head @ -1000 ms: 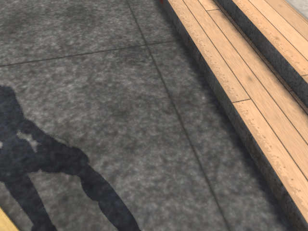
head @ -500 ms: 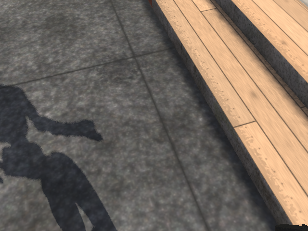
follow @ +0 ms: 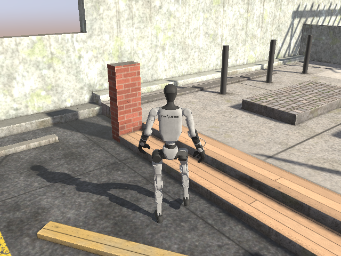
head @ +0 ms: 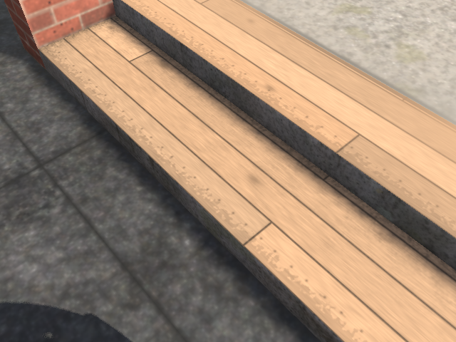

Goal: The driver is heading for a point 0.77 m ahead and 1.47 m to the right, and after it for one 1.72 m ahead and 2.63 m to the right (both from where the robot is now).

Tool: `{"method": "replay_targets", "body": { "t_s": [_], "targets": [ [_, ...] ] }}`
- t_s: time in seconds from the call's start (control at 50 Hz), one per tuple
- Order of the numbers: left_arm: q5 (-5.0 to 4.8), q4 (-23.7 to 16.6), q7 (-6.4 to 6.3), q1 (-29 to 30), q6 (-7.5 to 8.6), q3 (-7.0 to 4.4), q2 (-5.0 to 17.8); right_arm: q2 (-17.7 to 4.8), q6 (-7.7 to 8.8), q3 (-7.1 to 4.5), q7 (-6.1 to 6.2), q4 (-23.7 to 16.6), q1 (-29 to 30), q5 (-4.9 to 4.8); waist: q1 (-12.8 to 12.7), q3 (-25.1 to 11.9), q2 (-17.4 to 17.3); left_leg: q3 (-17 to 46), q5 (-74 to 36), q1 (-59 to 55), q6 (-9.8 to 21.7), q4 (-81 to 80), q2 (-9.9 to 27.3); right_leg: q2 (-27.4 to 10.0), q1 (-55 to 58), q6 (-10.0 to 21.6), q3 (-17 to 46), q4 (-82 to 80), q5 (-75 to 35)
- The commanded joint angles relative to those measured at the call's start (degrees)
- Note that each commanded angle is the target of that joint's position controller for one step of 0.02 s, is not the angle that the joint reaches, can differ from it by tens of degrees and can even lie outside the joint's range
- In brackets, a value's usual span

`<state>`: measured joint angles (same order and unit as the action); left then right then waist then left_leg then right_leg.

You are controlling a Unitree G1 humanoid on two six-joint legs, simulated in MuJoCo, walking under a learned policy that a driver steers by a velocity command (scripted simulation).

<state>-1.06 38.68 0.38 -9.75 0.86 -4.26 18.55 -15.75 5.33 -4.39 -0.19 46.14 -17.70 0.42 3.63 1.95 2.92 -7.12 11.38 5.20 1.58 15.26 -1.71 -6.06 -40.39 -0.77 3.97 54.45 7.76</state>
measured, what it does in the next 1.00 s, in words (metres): walks ahead, turning right: right foot, then left foot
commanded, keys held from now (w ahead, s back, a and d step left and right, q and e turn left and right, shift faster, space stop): w+e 1.00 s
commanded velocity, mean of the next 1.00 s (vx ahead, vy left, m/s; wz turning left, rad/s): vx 0.50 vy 0.00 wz -0.60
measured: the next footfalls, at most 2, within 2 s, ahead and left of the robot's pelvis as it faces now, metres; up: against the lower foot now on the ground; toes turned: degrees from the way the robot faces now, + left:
right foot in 0.18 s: +0.25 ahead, -0.14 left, +0.00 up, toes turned -10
left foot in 0.68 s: +0.52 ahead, -0.03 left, +0.00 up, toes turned -24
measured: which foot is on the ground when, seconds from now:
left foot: down 0.00-0.20, up 0.22-0.66, down 0.68-1.00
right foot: up 0.00-0.16, down 0.18-0.66, up 0.68-1.00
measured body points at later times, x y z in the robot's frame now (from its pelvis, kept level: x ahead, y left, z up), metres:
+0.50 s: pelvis +0.25 -0.08 +0.00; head +0.28 -0.10 +0.45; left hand +0.37 +0.19 -0.11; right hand +0.33 -0.36 -0.11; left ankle +0.40 +0.05 -0.69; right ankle +0.21 -0.13 -0.75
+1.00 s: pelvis +0.49 -0.13 +0.00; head +0.52 -0.13 +0.44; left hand +0.79 -0.10 -0.08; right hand +0.31 -0.30 -0.14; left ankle +0.48 -0.02 -0.74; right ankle +0.47 -0.27 -0.47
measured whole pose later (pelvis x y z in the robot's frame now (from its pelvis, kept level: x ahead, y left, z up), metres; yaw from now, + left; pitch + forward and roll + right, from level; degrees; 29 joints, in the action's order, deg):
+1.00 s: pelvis +0.49 -0.13 +0.00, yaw -36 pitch +3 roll +0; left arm 2.1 31.3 -0.9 -2.1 -2.2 0.2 8.8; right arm -11.1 4.5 -0.5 -0.2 54.4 -28.6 2.5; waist -0.4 -0.2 2.7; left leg -11.4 17.8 6.3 0.9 21.6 1.6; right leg 1.6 -66.6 5.7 1.8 111.9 23.2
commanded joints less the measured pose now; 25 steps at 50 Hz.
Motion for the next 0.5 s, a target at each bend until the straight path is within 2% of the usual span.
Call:
{"method": "replay_targets", "body": {
  "t_s": [0.02,0.04,0.06,0.08,0.12,0.14,0.16,0.18,0.2,0.22,0.24,0.26,0.28,0.3,0.32,0.36,0.4,0.44,0.5],
  "targets": [
    [4.77,-4.6,2.71,3.6,-0.25,0.94,-0.3,-6.4,0.66,-0.84,-0.44,-2.6,1.8,1.28,-2.2,0.6,-3.9,1.7,-13.8,5.8,6.6,-7.2,13.5,1.2,7.8,1.0,-4.9,-10.2,-8.1],
    [4.46,-5.1,3.74,5.7,-0.68,0.97,-0.8,-7.0,0.46,-1.07,-0.54,-2.3,0.8,1.28,-1.0,1.0,-6.4,0.3,-11.8,6.4,5.5,-7.1,12.8,2.0,10.3,1.5,-7.0,-12.7,-8.8],
    [3.7,-5.5,4.28,6.9,-0.86,0.9,-0.3,-8.0,0.29,-1.3,-0.45,-2.2,0.3,1.21,-0.6,1.3,-7.9,0.1,-10.5,5.1,4.9,-6.6,13.4,2.2,11.1,2.1,-7.2,-14.3,-8.1],
    [3.37,-5.8,4.54,7.6,-0.95,0.74,0.5,-9.1,0.1,-1.59,-0.32,-2.1,0.1,1.21,-0.6,1.6,-8.6,0.0,-10.6,3.2,4.4,-5.7,14.3,2.4,11.4,2.6,-7.2,-15.9,-6.5],
    [3.86,-6.3,4.26,8.0,-0.85,0.16,2.4,-10.9,-0.62,-2.07,-0.09,-1.5,-1.0,1.12,-0.9,1.4,-8.7,-0.5,-17.0,-2.6,3.8,-1.4,16.5,4.1,11.3,4.2,-8.3,-19.0,1.1],
    [4.46,-6.0,3.82,6.6,-0.75,-0.17,3.1,-11.7,-1.04,-2.17,0.08,-1.2,-1.6,0.98,-1.6,0.2,-8.8,-1.4,-26.1,-4.8,3.4,3.7,17.0,5.9,13.6,5.4,-9.2,-20.2,5.3],
    [5.01,-4.6,3.25,1.5,-0.36,-0.66,3.7,-11.8,-1.49,-1.97,0.25,-1.0,-1.9,0.8,-4.2,-2.8,-8.2,-3.3,-34.8,-5.4,3.0,13.0,16.6,8.4,19.8,6.9,-9.8,-23.0,6.6],
    [5.7,-1.0,2.35,-8.8,0.31,-1.44,5.0,-10.2,-1.89,-1.18,0.36,-1.3,-2.8,0.91,-8.1,-8.8,-4.9,-5.3,-35.0,-1.8,1.6,27.3,14.3,10.3,31.7,8.6,-9.2,-25.9,5.7],
    [5.75,-0.8,1.44,-15.5,0.69,-2.93,10.8,-5.4,-2.09,0.43,0.02,-4.0,-5.7,0.75,-9.5,-17.1,4.7,-6.1,-13.2,14.6,-1.0,46.3,11.6,-4.4,49.2,13.2,11.0,-27.7,14.1],
    [2.81,-1.7,1.15,-14.1,0.18,-4.2,16.0,-4.6,-2.07,0.47,-0.69,-7.2,-3.5,1.4,-8.2,-21.5,14.3,1.0,21.1,32.3,-3.5,59.6,0.9,-14.5,57.5,20.0,39.7,-37.7,11.7],
    [2.15,-1.5,0.92,-13.3,-0.28,-3.81,13.6,-8.6,-2.21,-0.23,-0.81,-7.2,1.7,2.06,-10.1,-16.5,4.2,8.2,17.4,37.7,-2.8,61.4,4.4,-12.4,55.8,19.1,32.9,-38.0,8.9],
    [1.98,-0.6,0.62,-11.2,-0.22,-2.94,10.6,-7.4,-1.63,0.27,-1.15,-7.3,3.3,1.35,-8.5,-9.4,1.5,8.3,12.1,37.7,-2.2,58.8,6.5,-10.4,48.6,18.4,25.4,-37.6,4.5],
    [2.18,-0.2,0.4,-9.0,-0.1,-1.97,7.6,-6.3,-1.3,0.75,-1.09,-6.7,3.2,1.39,-6.1,-5.0,-1.2,8.6,8.8,33.7,-2.0,52.9,8.3,-7.3,40.9,16.1,19.9,-38.7,-2.7],
    [1.87,0.2,0.12,-7.8,0.23,-1.43,6.3,-6.3,-1.77,0.82,-0.91,-6.8,3.0,2.18,-4.3,-3.3,-0.6,8.8,8.3,30.2,-2.4,50.2,8.9,-5.3,36.4,15.3,16.8,-39.2,-9.7],
    [1.91,0.0,0.13,-6.3,0.65,-1.1,5.5,-6.3,-2.56,0.94,-0.81,-5.9,1.1,2.74,-2.9,-4.0,-0.7,8.7,7.6,26.8,-2.9,49.2,8.9,-4.0,34.2,14.9,14.5,-39.4,-14.4],
    [1.53,0.9,0.28,-7.0,1.54,-1.22,6.1,-5.8,-3.53,1.07,-0.92,-5.4,-0.1,2.89,-2.1,-4.8,-1.0,7.9,6.8,25.3,-3.8,47.1,7.9,-2.6,32.8,15.8,12.6,-40.0,-19.6],
    [1.64,1.9,0.32,-8.2,1.76,-1.44,6.7,-5.1,-3.89,1.35,-1.05,-6.2,2.5,2.71,-2.6,-3.4,-0.6,7.4,4.0,26.8,-4.7,43.1,7.4,-1.3,31.6,16.1,11.9,-41.3,-16.7],
    [1.68,2.9,0.27,-10.1,1.66,-1.52,6.7,-4.6,-3.96,1.62,-1.09,-7.5,7.1,2.55,-4.1,-1.3,0.3,7.4,0.5,29.4,-5.1,37.7,7.2,-0.7,31.8,15.9,12.7,-42.6,-11.6],
    [1.93,3.7,0.14,-12.5,1.7,-1.79,6.8,-3.8,-3.66,2.2,-1.26,-9.3,13.5,2.04,-6.5,-0.2,0.8,7.4,-4.4,29.8,-5.2,29.4,5.8,-0.3,33.5,14.7,13.7,-41.5,-11.0]
  ]
}}
Keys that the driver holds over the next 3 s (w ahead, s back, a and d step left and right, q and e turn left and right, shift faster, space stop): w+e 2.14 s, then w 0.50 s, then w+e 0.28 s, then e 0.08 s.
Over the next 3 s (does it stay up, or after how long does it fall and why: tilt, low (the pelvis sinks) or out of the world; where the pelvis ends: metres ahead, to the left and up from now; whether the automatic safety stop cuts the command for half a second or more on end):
stays up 1.07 -1.18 0.23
